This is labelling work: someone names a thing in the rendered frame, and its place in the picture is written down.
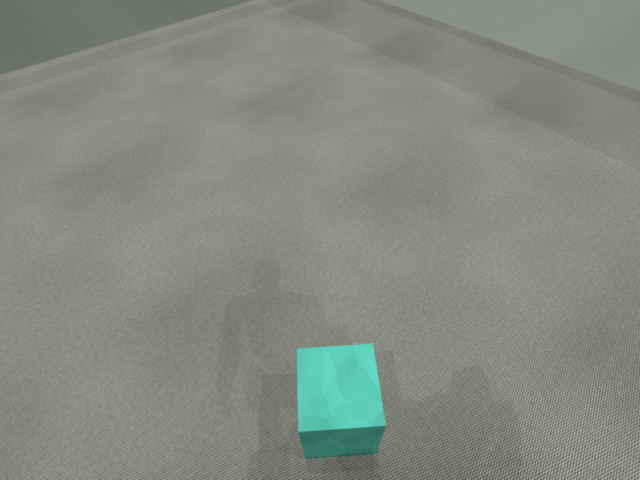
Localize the carton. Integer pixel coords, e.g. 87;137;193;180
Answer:
297;344;386;459

